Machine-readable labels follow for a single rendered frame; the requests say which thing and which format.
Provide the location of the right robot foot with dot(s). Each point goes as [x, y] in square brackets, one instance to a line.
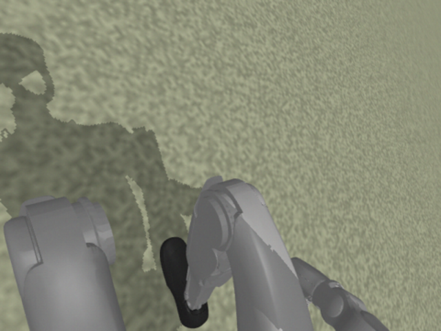
[174, 265]

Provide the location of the right robot arm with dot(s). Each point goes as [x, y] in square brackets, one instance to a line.
[342, 310]

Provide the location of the right robot hand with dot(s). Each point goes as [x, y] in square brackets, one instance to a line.
[308, 276]

